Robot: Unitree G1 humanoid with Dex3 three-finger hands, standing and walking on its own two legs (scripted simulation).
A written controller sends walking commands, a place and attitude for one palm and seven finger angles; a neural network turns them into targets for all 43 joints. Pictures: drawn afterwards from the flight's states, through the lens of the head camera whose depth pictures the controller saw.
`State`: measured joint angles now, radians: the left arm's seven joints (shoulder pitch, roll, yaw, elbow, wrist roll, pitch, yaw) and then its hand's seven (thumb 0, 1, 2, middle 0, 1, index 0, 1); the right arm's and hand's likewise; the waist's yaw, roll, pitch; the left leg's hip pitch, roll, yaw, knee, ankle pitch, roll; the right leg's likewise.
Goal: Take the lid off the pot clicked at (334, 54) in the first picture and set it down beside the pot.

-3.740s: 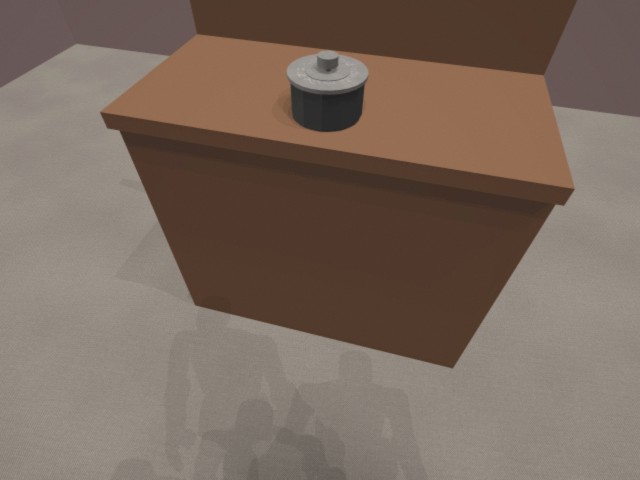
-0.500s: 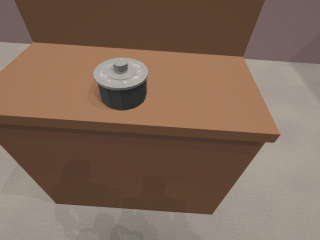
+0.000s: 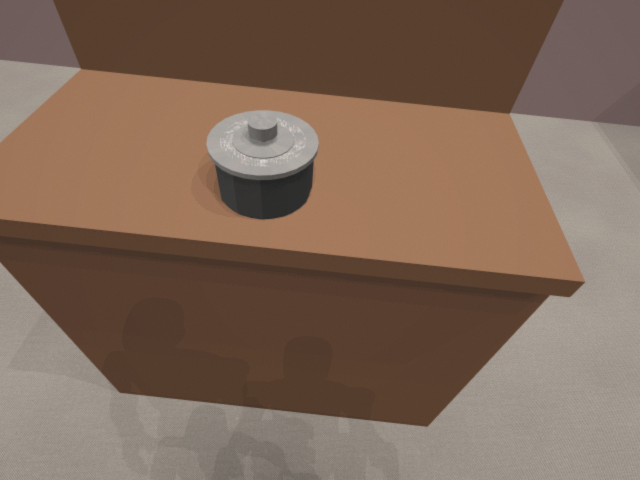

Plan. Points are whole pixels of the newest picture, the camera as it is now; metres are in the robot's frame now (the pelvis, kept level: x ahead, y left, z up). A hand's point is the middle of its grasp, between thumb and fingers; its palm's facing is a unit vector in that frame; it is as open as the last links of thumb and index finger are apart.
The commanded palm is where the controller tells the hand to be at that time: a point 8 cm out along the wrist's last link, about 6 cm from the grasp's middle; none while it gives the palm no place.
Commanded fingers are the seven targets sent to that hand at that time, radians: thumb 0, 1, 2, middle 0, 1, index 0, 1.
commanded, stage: look again from close up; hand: left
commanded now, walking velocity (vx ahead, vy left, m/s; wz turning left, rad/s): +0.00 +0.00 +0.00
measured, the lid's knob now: (262, 127) +0.53 +0.13 +0.16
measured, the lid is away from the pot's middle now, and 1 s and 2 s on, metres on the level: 0.00 0.00 0.00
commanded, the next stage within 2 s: shuffle to correct the standing spot in 0.30 s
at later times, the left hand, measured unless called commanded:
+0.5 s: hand out of the picture -0.01 +0.18 -0.18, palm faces +0.04 -0.98 -0.17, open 7.3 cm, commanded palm none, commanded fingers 0.00 0.90 0.90 -0.20 -0.30 -0.20 -0.30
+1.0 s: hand (195, 479) +0.15 +0.18 -0.16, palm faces +0.02 -0.98 -0.22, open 7.3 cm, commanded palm none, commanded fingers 0.00 0.90 0.90 -0.20 -0.30 -0.20 -0.30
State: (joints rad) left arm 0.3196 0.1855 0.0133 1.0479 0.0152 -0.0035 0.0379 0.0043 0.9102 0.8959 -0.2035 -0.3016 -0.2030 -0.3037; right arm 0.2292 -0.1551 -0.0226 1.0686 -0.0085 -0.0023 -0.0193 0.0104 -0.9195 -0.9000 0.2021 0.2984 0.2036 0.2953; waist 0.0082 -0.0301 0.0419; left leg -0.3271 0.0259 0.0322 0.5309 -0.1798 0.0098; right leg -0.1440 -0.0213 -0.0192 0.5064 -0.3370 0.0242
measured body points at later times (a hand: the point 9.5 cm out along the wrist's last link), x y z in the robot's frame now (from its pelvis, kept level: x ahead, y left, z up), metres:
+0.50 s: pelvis +0.01 +0.01 +0.00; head +0.02 +0.02 +0.45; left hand -0.02 +0.23 -0.16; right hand +0.04 -0.23 -0.15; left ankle +0.07 +0.11 -0.73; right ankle -0.04 -0.14 -0.73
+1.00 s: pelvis +0.07 +0.00 +0.00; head +0.10 -0.01 +0.45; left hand +0.15 +0.23 -0.14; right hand +0.05 -0.20 -0.16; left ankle +0.07 +0.11 -0.73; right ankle +0.09 -0.10 -0.73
